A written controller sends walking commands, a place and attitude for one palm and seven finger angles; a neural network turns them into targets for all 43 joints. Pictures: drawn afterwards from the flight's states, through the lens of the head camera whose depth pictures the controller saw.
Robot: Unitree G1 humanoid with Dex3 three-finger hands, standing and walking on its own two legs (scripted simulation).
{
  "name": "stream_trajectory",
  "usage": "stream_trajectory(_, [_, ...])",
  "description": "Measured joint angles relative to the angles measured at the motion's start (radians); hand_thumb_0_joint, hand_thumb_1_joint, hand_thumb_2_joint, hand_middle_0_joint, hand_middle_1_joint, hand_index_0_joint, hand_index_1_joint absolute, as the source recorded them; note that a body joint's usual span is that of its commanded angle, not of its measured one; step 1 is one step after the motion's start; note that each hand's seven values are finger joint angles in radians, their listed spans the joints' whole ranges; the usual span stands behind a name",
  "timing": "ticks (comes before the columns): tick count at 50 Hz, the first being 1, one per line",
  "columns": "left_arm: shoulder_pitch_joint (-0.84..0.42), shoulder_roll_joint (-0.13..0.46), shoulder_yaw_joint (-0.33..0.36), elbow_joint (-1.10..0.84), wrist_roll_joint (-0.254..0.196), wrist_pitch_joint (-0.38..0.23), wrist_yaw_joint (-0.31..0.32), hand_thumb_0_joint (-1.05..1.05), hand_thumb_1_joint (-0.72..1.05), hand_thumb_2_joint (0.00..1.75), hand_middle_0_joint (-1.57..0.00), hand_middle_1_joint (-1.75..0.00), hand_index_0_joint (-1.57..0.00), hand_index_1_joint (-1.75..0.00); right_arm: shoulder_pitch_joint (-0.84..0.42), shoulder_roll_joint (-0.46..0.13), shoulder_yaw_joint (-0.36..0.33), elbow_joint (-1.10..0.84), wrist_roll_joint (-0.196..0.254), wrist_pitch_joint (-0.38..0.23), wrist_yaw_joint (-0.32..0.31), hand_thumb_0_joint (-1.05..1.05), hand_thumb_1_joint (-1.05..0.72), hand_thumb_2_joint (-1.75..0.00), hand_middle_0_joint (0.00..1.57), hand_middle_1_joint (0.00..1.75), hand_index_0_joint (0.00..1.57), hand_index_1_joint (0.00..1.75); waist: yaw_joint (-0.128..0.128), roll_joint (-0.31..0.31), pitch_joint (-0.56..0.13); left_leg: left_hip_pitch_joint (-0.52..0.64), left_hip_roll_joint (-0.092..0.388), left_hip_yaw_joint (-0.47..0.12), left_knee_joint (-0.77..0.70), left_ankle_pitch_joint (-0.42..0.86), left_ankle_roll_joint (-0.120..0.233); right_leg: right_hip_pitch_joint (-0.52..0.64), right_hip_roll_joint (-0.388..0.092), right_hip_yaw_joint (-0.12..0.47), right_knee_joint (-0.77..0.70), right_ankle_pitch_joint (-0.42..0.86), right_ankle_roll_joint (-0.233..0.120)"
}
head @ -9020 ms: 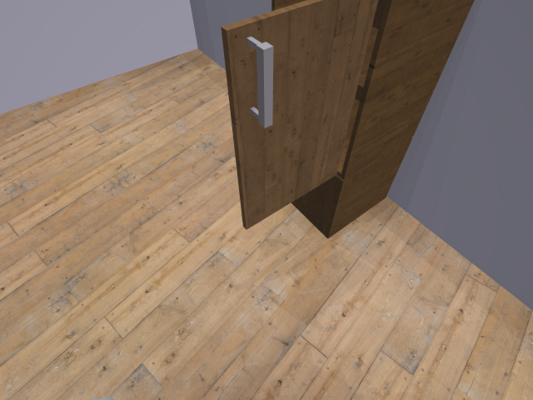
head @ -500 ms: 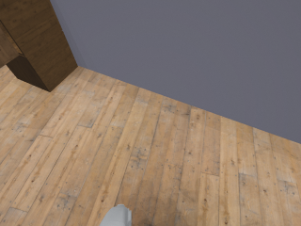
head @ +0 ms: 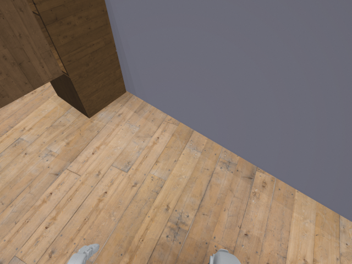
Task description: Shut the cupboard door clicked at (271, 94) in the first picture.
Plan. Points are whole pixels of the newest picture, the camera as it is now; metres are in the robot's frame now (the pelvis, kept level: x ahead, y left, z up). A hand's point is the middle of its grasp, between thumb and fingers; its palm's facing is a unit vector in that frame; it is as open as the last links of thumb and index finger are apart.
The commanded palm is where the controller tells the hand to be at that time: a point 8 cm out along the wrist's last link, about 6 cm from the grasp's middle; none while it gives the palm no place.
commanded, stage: walk to a spot facing it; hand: left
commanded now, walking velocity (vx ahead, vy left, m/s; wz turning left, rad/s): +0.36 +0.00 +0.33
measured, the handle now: out of the picture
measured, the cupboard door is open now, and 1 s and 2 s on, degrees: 90 90 90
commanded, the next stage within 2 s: turn to face it in 1.04 s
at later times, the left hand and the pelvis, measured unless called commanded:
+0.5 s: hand out of the picture +0.12 +0.17 -0.18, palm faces +0.30 -0.94 -0.18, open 7.3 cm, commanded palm none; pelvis +0.24 +0.01 -0.01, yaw +13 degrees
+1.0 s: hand (111, 130) +0.58 +0.28 -0.16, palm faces +0.23 -0.95 -0.20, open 7.4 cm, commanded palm none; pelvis +0.48 +0.05 -0.01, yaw +18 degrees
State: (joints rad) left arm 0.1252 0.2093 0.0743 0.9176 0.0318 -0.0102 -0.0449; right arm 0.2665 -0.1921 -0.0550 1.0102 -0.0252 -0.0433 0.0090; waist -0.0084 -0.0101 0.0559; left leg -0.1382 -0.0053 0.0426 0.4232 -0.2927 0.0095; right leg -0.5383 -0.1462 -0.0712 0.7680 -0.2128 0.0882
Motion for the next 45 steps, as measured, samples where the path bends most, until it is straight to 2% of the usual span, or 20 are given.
stream_trajectory(3, [-0.011,0.009,-0.002,-0.019,0.003,-0.019,-0.005,0.0,0.91,0.9,-0.19,-0.3,-0.19,-0.3,0.05,-0.003,-0.004,0.019,-0.001,0.008,0.001,0.0,-0.92,-0.89,0.2,0.3,0.2,0.3,-0.019,0.002,-0.013,0.02,0.015,-0.017,0.071,-0.086,-0.024,0.102,0.034,-0.027,-0.146,0.003,-0.007])
stream_trajectory(4, [-0.014,0.013,-0.003,-0.023,0.006,-0.035,-0.004,0.0,0.9,0.9,-0.19,-0.3,-0.2,-0.3,0.066,-0.004,-0.006,0.025,0.003,0.011,0.002,0.0,-0.92,-0.89,0.2,0.3,0.2,0.3,-0.023,-0.001,-0.017,-0.008,0.018,-0.017,0.162,-0.128,-0.016,0.126,0.036,-0.03,-0.169,0.016,-0.039])
stream_trajectory(6, [-0.023,-0.007,-0.009,-0.02,0.004,-0.052,0.008,0.0,0.9,0.9,-0.19,-0.3,-0.2,-0.3,0.064,-0.02,-0.012,0.043,0.008,0.028,0.002,0.0,-0.91,-0.89,0.2,0.3,0.2,0.3,-0.031,0.029,0.004,-0.111,0.03,-0.043,0.449,-0.206,0.004,0.142,0.045,-0.068,-0.105,-0.034,-0.091])
stream_trajectory(8, [-0.005,-0.029,-0.016,-0.014,0.003,-0.057,0.02,0.0,0.9,0.9,-0.19,-0.3,-0.2,-0.3,0.053,-0.029,-0.018,0.055,0.005,0.042,0.005,0.01,-0.91,-0.89,0.2,0.3,0.2,0.3,-0.034,0.043,0.008,-0.224,0.041,-0.041,0.671,-0.15,0.007,0.188,0.05,-0.102,-0.12,-0.073,-0.107])
stream_trajectory(11, [0.046,-0.059,-0.025,0.022,-0.001,-0.063,0.032,0.0,0.9,0.9,-0.19,-0.3,-0.2,-0.3,0.027,-0.031,-0.022,0.052,0.001,0.051,0.011,0.01,-0.91,-0.89,0.2,0.3,0.19,0.3,-0.039,0.045,-0.003,-0.35,0.076,-0.018,0.751,-0.02,-0.011,0.275,0.059,-0.144,-0.227,-0.064,-0.1])
stream_trajectory(14, [0.094,-0.052,0.001,0.052,-0.011,-0.082,0.053,-0.02,0.95,0.9,-0.2,-0.3,-0.2,-0.3,0.006,-0.015,-0.023,0.034,0.0,0.051,0.019,0.01,-0.91,-0.9,0.2,0.3,0.19,0.3,-0.03,0.028,-0.016,-0.419,0.099,0.0,0.662,0.044,-0.029,0.362,0.064,-0.186,-0.34,-0.052,-0.099])
stream_trajectory(17, [0.137,-0.033,-0.007,0.092,-0.006,-0.087,0.049,-0.02,0.96,0.9,-0.2,-0.3,-0.2,-0.3,-0.034,-0.004,-0.02,0.017,0.001,0.05,0.029,0.01,-0.91,-0.9,0.2,0.3,0.19,0.3,-0.01,0.013,-0.013,-0.437,0.105,0.028,0.501,0.074,-0.031,0.437,0.058,-0.217,-0.409,-0.059,-0.086])
stream_trajectory(20, [0.185,-0.028,-0.019,0.137,-0.004,-0.081,0.045,-0.02,0.94,0.9,-0.2,-0.3,-0.2,-0.3,-0.09,-0.003,-0.012,0.003,0.002,0.047,0.039,0.01,-0.91,-0.9,0.19,0.3,0.19,0.3,0.017,0.008,0.0,-0.421,0.096,0.054,0.35,0.084,-0.018,0.502,0.049,-0.24,-0.431,-0.093,-0.061])
stream_trajectory(24, [0.264,-0.026,-0.028,0.193,-0.004,-0.064,0.041,-0.01,0.93,0.9,-0.2,-0.3,-0.2,-0.3,-0.164,0.001,0.0,-0.024,0.001,0.033,0.044,0.01,-0.91,-0.9,0.19,0.3,0.19,0.3,0.047,-0.011,0.016,-0.353,0.057,0.103,0.214,0.055,0.02,0.572,0.012,-0.257,-0.382,-0.182,-0.015])
stream_trajectory(25, [0.287,-0.027,-0.029,0.205,-0.007,-0.059,0.039,-0.01,0.92,0.9,-0.2,-0.3,-0.2,-0.3,-0.175,0.0,0.003,-0.035,-0.001,0.023,0.043,0.01,-0.91,-0.9,0.19,0.3,0.19,0.3,0.049,-0.015,0.016,-0.319,0.043,0.119,0.175,0.055,0.035,0.568,-0.008,-0.254,-0.322,-0.219,-0.006])
stream_trajectory(26, [0.309,-0.035,-0.03,0.214,-0.009,-0.049,0.035,0.0,0.92,0.9,-0.2,-0.3,-0.2,-0.3,-0.183,-0.008,0.005,-0.051,-0.005,0.01,0.04,0.01,-0.91,-0.9,0.2,0.3,0.19,0.3,0.048,-0.001,0.011,-0.299,0.044,0.118,0.153,0.107,0.065,0.532,-0.023,-0.247,-0.206,-0.251,-0.007])
stream_trajectory(27, [0.314,-0.037,-0.032,0.222,-0.011,-0.034,0.03,0.0,0.92,0.9,-0.2,-0.3,-0.2,-0.3,-0.191,-0.007,0.003,-0.062,-0.006,-0.004,0.031,0.0,-0.91,-0.9,0.2,0.3,0.19,0.3,0.04,0.001,0.015,-0.306,0.042,0.118,0.195,0.132,0.082,0.47,-0.034,-0.2,-0.035,-0.273,-0.016])
stream_trajectory(29, [0.296,-0.031,-0.03,0.222,-0.012,-0.01,0.031,0.0,0.91,0.9,-0.2,-0.3,-0.2,-0.3,-0.188,0.003,0.005,-0.068,0.0,-0.02,0.014,0.0,-0.91,-0.89,0.2,0.3,0.19,0.3,0.042,-0.011,0.025,-0.288,0.03,0.12,0.245,0.067,0.087,0.321,-0.02,-0.078,0.29,-0.265,-0.039])
stream_trajectory(30, [0.279,-0.028,-0.028,0.218,-0.01,-0.005,0.032,0.0,0.91,0.9,-0.2,-0.3,-0.2,-0.3,-0.177,0.008,0.007,-0.065,0.002,-0.023,0.006,0.0,-0.91,-0.89,0.2,0.3,0.19,0.3,0.045,-0.015,0.022,-0.267,0.023,0.118,0.235,0.042,0.083,0.252,-0.011,-0.043,0.395,-0.235,-0.045])
stream_trajectory(32, [0.234,-0.025,-0.022,0.199,-0.003,-0.002,0.03,0.01,0.91,0.9,-0.19,-0.3,-0.2,-0.3,-0.144,0.017,0.01,-0.049,0.003,-0.027,-0.006,0.0,-0.91,-0.89,0.2,0.3,0.2,0.3,0.049,-0.02,0.017,-0.212,0.007,0.11,0.177,0.037,0.072,0.139,-0.009,-0.013,0.474,-0.169,-0.047])
stream_trajectory(34, [0.185,-0.029,-0.019,0.17,0.002,-0.003,0.026,0.01,0.91,0.9,-0.19,-0.3,-0.19,-0.3,-0.105,0.026,0.013,-0.025,0.007,-0.031,-0.014,0.0,-0.91,-0.89,0.2,0.3,0.2,0.3,0.051,-0.018,0.011,-0.151,-0.006,0.099,0.104,0.05,0.073,0.059,-0.014,-0.002,0.437,-0.116,-0.043])
stream_trajectory(38, [0.106,-0.041,-0.013,0.118,0.005,-0.005,0.022,0.01,0.92,0.9,-0.19,-0.29,-0.19,-0.3,-0.026,0.01,-0.002,0.013,0.012,-0.034,-0.023,-0.01,-0.95,-0.89,0.2,0.3,0.2,0.3,0.033,-0.012,-0.009,-0.038,-0.022,0.079,-0.023,0.063,0.074,-0.034,-0.02,0.008,0.274,-0.016,-0.034])
stream_trajectory(45, [-0.015,-0.006,-0.012,0.073,-0.001,0.001,0.008,0.01,0.92,0.9,-0.19,-0.3,-0.19,-0.3,0.108,0.019,0.011,0.074,0.003,-0.026,-0.016,0.0,-0.93,-0.89,0.2,0.3,0.2,0.3,-0.023,-0.014,-0.016,0.117,-0.019,0.054,-0.117,0.009,0.04,-0.014,0.007,-0.01,-0.036,0.079,-0.041])
